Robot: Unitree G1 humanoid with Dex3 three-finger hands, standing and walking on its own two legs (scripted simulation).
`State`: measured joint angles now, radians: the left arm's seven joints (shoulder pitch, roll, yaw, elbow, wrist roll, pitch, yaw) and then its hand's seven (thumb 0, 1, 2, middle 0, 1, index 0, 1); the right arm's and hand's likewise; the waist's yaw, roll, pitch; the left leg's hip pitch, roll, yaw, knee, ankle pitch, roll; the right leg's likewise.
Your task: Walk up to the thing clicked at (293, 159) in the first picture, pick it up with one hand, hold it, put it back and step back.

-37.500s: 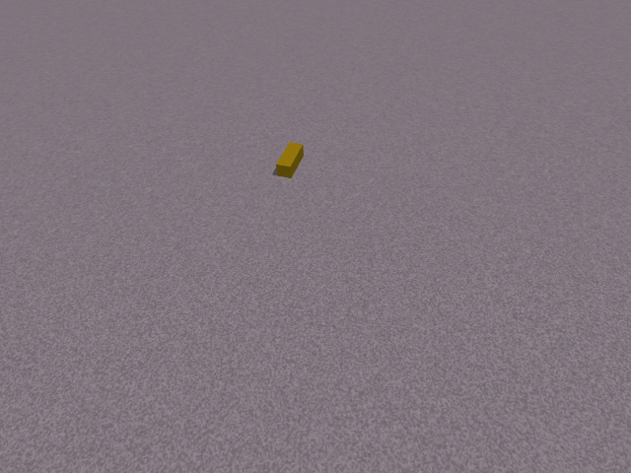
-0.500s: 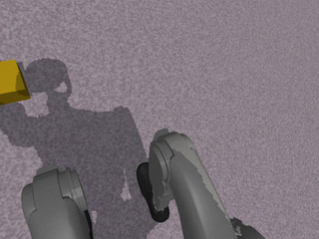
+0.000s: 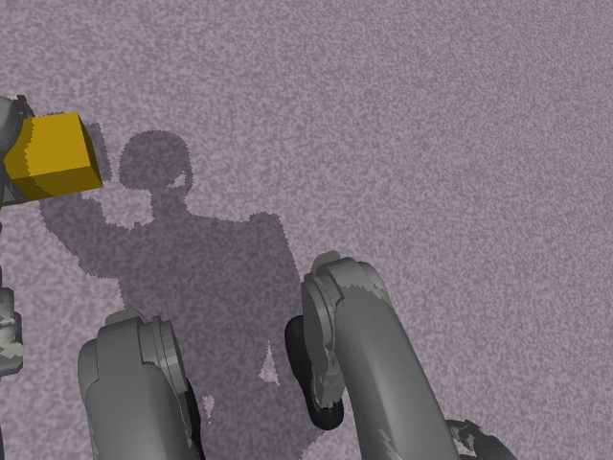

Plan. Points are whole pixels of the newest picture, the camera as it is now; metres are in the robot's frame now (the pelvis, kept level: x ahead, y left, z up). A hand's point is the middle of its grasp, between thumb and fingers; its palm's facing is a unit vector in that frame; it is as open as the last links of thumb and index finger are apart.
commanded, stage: lift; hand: left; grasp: from above
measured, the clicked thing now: (1, 166) +0.53 +0.29 -0.18
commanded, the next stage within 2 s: hold in 1.56 s
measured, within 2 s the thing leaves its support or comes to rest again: neither
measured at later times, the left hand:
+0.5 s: hand out of the picture +0.45 +0.30 -0.02, palm faces -0.46 -0.09 -0.89, open 10.7 cm
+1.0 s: hand out of the picture +0.37 +0.27 +0.18, palm faces -0.44 -0.11 -0.89, open 10.7 cm
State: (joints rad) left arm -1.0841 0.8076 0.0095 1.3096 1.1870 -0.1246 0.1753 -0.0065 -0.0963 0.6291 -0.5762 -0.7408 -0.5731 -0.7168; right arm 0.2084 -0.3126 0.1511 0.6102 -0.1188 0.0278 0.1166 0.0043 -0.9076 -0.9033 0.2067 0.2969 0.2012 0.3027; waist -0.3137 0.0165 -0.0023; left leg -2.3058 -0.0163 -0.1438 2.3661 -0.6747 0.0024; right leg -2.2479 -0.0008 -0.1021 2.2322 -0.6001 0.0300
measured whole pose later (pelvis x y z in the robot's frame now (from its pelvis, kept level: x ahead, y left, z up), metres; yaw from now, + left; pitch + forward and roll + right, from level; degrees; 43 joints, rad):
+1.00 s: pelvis +0.02 +0.01 +0.26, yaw +6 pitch +23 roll -3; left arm -0.45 0.48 -0.13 0.80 1.00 -0.03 0.09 -0.01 -0.10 0.60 -0.61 -0.70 -0.62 -0.66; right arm 0.21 -0.23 0.00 0.69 0.04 0.04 -0.04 0.01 -0.90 -0.90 0.21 0.30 0.20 0.30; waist -0.10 0.05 -0.17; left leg -1.32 0.01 -0.03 1.49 -0.57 0.01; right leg -1.31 0.00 -0.02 1.42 -0.51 0.03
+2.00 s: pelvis +0.09 +0.01 +0.41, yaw +6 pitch +8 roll -1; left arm -0.30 0.39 -0.21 0.78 1.01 0.00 0.08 -0.01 -0.08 0.59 -0.60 -0.71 -0.60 -0.67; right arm 0.24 -0.25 -0.05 0.73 0.05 0.04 -0.04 0.01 -0.90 -0.90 0.21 0.30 0.20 0.30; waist -0.04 0.04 -0.08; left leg -0.49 0.01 0.01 0.73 -0.37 0.01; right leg -0.50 0.00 0.02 0.69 -0.33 0.02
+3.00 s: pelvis +0.08 +0.00 +0.42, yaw +6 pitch +1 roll +0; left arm -0.21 0.41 -0.21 0.61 0.98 -0.03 -0.03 -0.01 -0.07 0.54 -0.65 -0.63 -0.66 -0.59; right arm 0.19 -0.26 -0.03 0.69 0.07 0.06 -0.06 0.01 -0.91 -0.90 0.21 0.30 0.20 0.30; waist 0.00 0.06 -0.02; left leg -0.29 0.01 0.02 0.54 -0.27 0.00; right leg -0.32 0.00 0.03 0.54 -0.24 0.01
